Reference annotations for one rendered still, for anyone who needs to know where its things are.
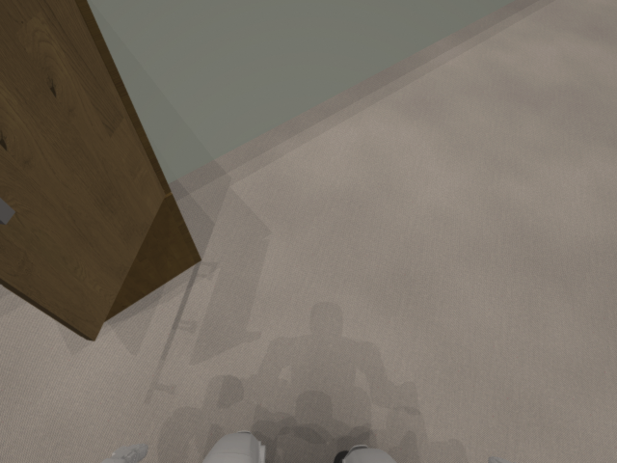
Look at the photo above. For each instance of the robot left hand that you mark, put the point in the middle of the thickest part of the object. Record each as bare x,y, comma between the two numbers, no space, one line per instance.
132,454

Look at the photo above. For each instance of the right robot shin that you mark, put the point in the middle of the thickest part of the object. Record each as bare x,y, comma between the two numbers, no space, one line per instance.
356,447

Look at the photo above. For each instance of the robot left thigh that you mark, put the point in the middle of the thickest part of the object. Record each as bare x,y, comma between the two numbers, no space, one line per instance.
237,448

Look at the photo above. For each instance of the cupboard door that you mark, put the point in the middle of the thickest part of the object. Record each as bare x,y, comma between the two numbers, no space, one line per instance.
72,167

